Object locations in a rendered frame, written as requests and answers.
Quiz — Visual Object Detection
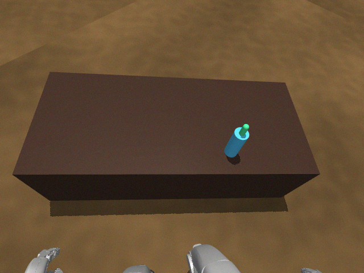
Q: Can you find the left robot hand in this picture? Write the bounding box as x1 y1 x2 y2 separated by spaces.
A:
25 247 63 273

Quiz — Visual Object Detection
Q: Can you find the bottle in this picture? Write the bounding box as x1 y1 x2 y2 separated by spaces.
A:
224 124 249 158

